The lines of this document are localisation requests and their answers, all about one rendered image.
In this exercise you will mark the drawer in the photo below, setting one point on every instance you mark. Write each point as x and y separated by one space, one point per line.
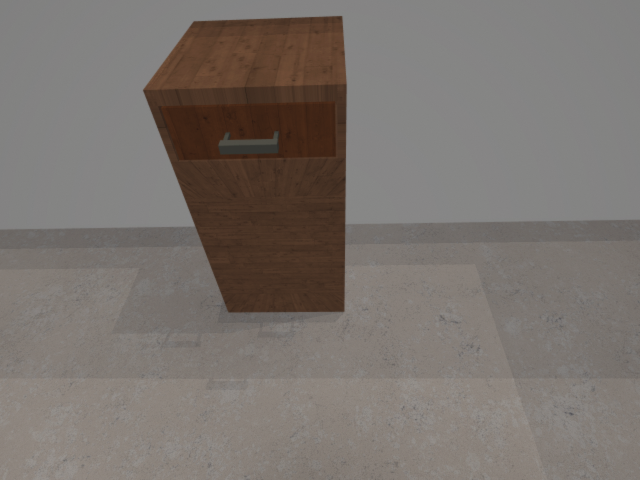
306 129

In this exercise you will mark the handle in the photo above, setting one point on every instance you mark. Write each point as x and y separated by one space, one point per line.
250 146

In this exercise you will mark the cabinet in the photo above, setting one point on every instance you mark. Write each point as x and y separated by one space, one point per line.
273 229

